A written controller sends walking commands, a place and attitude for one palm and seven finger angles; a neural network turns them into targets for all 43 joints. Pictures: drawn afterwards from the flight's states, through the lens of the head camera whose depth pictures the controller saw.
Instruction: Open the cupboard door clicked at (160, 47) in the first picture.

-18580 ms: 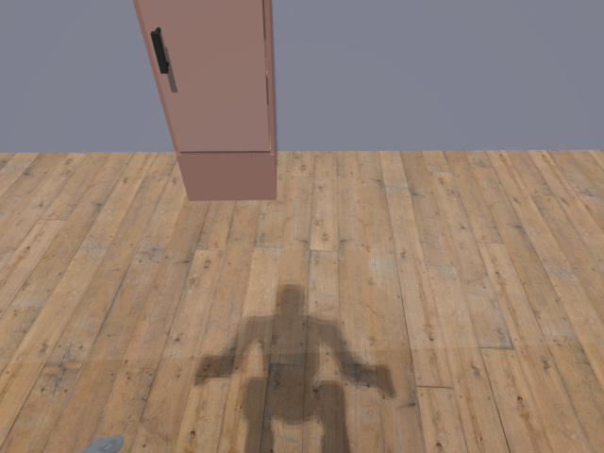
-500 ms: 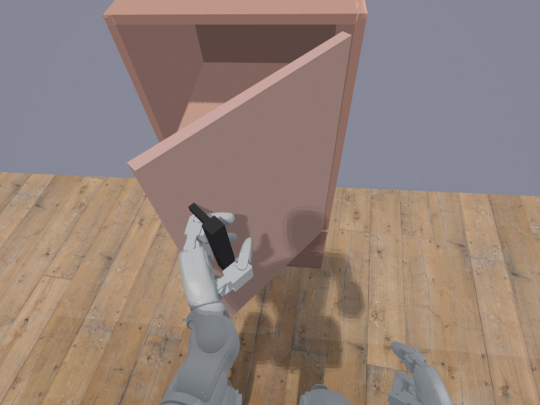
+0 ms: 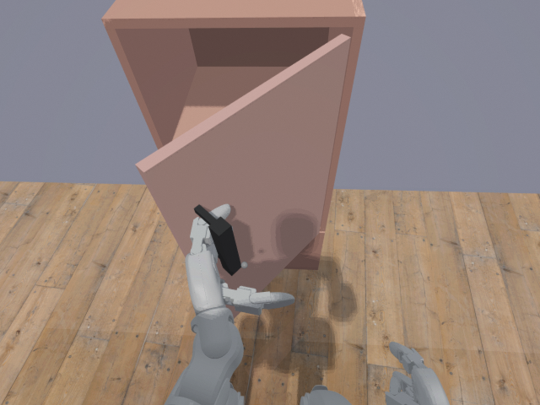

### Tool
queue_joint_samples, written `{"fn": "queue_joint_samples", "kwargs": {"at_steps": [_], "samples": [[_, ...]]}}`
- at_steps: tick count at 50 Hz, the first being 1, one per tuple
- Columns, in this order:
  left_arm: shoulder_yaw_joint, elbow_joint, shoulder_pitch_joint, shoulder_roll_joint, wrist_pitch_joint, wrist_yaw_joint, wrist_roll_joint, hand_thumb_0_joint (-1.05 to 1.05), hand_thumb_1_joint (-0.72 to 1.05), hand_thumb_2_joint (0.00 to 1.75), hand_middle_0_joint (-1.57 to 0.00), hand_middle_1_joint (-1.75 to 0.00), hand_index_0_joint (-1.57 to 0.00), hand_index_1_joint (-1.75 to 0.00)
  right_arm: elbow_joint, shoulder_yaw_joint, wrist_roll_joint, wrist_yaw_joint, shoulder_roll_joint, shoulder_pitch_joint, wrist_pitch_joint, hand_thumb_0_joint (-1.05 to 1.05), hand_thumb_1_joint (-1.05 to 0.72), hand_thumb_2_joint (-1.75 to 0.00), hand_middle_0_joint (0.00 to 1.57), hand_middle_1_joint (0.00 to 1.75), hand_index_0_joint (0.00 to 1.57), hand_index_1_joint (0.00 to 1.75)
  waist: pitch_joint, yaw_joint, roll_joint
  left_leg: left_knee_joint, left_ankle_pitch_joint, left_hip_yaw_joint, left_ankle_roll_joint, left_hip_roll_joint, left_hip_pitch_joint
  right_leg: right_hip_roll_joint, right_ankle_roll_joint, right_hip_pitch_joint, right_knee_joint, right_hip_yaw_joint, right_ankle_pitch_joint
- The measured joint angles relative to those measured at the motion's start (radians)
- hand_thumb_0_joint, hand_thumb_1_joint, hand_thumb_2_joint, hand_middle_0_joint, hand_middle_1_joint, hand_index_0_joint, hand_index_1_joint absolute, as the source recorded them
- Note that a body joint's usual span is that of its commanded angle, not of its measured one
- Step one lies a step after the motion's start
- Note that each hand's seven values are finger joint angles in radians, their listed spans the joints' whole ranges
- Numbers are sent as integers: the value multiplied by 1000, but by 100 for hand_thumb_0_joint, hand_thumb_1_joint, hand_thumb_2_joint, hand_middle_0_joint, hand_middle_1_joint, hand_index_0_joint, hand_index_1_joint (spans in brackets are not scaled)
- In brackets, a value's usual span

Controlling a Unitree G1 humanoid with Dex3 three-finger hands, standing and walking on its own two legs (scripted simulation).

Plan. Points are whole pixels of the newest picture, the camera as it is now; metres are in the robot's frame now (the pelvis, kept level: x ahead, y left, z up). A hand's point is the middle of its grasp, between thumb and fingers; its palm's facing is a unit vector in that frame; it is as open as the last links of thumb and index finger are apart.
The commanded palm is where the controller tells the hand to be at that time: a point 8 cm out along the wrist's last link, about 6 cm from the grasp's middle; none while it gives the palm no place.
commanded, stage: open thumb and fingers to let go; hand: left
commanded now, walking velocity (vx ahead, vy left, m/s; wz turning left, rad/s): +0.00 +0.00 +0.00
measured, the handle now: (217, 240) +0.35 +0.09 +0.04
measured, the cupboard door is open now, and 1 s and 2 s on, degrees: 49 52 52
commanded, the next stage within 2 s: slide the hand sideways off the handle in 0.06 s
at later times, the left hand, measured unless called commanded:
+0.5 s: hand (241, 289) +0.28 +0.05 +0.04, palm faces -0.15 -0.99 +0.06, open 16.2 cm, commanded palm +0.25 +0.11 +0.04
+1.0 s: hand (212, 318) +0.24 +0.08 +0.04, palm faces -0.13 -0.99 +0.01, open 16.1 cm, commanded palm +0.21 +0.15 +0.04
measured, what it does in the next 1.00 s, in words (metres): stands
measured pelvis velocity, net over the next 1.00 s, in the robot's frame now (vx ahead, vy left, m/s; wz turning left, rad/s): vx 0.00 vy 0.04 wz -0.03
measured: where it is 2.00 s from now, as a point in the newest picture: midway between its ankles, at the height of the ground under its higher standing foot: outside the picture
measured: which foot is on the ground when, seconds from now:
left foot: down 0.00-1.00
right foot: down 0.00-1.00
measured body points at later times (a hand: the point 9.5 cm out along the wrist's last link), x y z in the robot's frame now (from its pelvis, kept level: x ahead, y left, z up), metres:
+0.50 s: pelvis -0.01 +0.05 -0.01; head +0.05 +0.03 +0.44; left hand +0.28 +0.10 +0.04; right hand +0.14 -0.19 -0.11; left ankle +0.02 +0.15 -0.66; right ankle +0.01 -0.05 -0.66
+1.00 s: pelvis +0.00 +0.04 -0.01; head +0.06 +0.03 +0.43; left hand +0.24 +0.14 +0.04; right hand +0.19 -0.17 -0.09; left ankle +0.02 +0.15 -0.66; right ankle +0.01 -0.05 -0.66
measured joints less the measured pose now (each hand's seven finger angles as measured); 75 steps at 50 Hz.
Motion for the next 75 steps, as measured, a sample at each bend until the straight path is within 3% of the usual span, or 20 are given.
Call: {"fn": "queue_joint_samples", "kwargs": {"at_steps": [4,10,15,17,19,21,23,29,35,45,57,68,75], "samples": [[-22,7,-8,2,9,6,10,-1,-49,31,-26,-64,-27,-64,-7,4,-2,4,5,-3,-5,1,-90,-90,20,30,20,30,-1,-1,1,12,-5,4,9,1,-3,1,9,1,1,4,3],[-44,21,-33,6,19,7,19,-1,-50,30,-33,-52,-32,-55,-8,14,-2,14,7,-12,-8,1,-90,-90,20,30,20,30,4,3,7,36,-10,9,25,-2,-15,-2,22,-5,11,9,6],[-65,-16,-10,113,-51,-317,-6,-1,-49,30,-27,-42,-21,-44,-54,17,24,20,-8,19,2,1,-90,-90,20,30,20,30,14,11,6,66,-15,14,39,-13,-35,-14,34,-23,39,12,0],[-80,-26,-7,138,-61,-404,-49,-1,-50,30,-24,-39,-18,-40,-66,17,41,15,-19,28,4,1,-90,-90,20,30,20,30,24,14,18,75,-19,16,45,-13,-32,-14,40,-16,41,14,0],[-83,-29,-5,129,-55,-442,-97,-1,-50,30,-21,-36,-17,-37,-73,19,54,9,-28,32,8,1,-90,-90,20,30,20,30,36,13,25,76,-21,22,51,-12,-22,-13,47,-6,37,20,3],[-75,-30,-1,100,-36,-435,-125,-1,-50,30,-20,-34,-16,-35,-81,22,61,6,-32,36,14,1,-90,-90,20,30,20,30,42,12,24,69,-18,32,57,-13,-14,-14,54,0,31,30,8],[-67,-38,7,71,-20,-405,-124,-1,-50,30,-18,-33,-16,-33,-92,23,60,9,-32,44,18,1,-90,-90,20,30,20,30,40,10,17,64,-15,40,63,-14,-14,-15,59,-4,28,38,13],[-87,-112,76,53,-33,-332,-27,-1,-50,30,-16,-31,-17,-31,-122,17,47,36,-19,58,33,1,-90,-90,20,30,20,30,15,7,-6,85,-29,57,71,-12,-40,-14,65,-35,52,55,4],[-105,-202,174,85,-24,-335,2,-1,-50,30,-16,-30,-16,-30,-147,21,53,39,-16,53,58,1,-90,-90,20,30,20,30,18,20,-1,100,-44,55,73,-11,-30,-13,68,-21,59,53,-9],[-95,-309,293,128,-20,-399,-39,-1,-50,30,-16,-30,-18,-31,-182,41,59,13,-7,31,41,1,-90,-90,20,30,20,30,24,29,-3,96,-49,40,67,-12,-23,-13,63,-8,51,38,-16],[-28,-421,436,162,-20,-495,-86,-1,-50,30,-19,-32,-22,-33,-195,34,62,2,-9,38,41,1,-90,-90,20,30,20,30,10,33,-4,97,-72,36,51,-1,-20,-1,48,-11,59,36,-41],[101,-476,569,204,-100,-585,-171,-1,-50,30,-16,-31,-19,-31,-183,13,66,-14,-29,44,8,1,-90,-90,20,30,20,30,3,36,-9,130,-84,13,32,0,-60,1,32,-46,93,12,-60],[93,-511,563,225,-115,-664,-200,-1,-50,30,-15,-30,-16,-30,-183,5,74,-29,-42,33,-8,1,-90,-90,20,30,20,30,0,35,2,176,-91,2,32,-1,-107,-1,31,-85,131,0,-67]]}}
